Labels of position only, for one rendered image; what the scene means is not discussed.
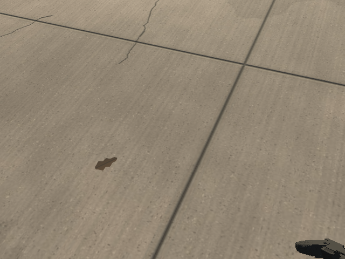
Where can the right robot hand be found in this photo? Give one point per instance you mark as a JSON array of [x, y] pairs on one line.
[[326, 249]]

